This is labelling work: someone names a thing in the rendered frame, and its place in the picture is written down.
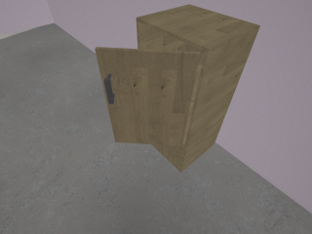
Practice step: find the handle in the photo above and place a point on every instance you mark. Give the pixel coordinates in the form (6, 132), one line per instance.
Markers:
(108, 88)

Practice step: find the cupboard door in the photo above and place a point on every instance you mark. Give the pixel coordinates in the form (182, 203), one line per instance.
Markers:
(153, 91)

